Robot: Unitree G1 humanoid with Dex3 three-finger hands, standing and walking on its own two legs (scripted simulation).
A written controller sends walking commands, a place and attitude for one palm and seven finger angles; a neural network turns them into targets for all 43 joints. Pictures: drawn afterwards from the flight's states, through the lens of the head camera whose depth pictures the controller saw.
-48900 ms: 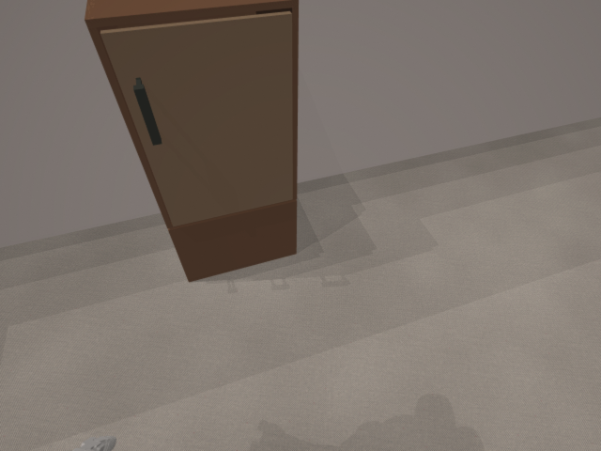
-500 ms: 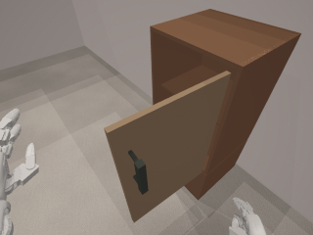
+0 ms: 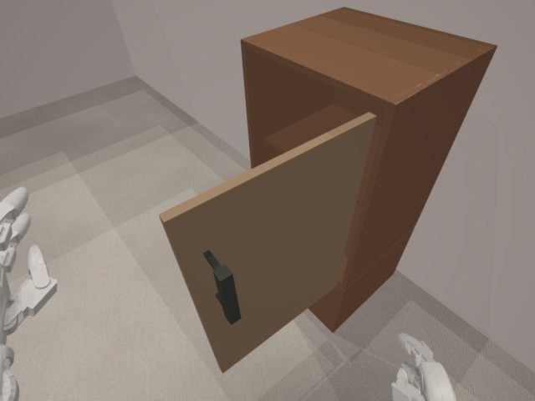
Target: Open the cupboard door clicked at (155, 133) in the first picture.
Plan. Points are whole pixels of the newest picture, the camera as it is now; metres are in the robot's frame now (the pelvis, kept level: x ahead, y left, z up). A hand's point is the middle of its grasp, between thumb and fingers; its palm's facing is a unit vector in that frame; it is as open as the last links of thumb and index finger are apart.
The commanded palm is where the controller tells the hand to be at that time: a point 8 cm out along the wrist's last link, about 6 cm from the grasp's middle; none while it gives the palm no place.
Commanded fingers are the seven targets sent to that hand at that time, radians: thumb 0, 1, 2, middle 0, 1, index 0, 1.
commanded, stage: step back with the hand held close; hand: left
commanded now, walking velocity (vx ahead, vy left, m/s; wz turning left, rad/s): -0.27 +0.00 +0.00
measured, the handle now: (221, 288) +0.29 +0.12 +0.00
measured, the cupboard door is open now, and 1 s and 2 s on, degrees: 86 86 86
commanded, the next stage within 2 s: stop stepping back and stand still in 1.18 s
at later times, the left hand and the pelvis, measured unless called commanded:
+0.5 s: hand (11, 329) +0.14 +0.29 +0.15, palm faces +0.43 -0.75 -0.50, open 7.4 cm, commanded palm +0.08 +0.32 +0.17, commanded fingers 0.00 0.90 0.90 -0.20 -0.30 -0.20 -0.30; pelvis -0.06 +0.03 -0.02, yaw -1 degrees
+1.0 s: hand out of the picture +0.09 +0.27 +0.15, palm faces +0.36 -0.80 -0.47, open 7.4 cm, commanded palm +0.01 +0.32 +0.17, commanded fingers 0.00 0.90 0.90 -0.20 -0.30 -0.20 -0.30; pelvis -0.13 +0.02 -0.02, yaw -1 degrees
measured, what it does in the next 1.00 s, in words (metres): walks backwards: right foot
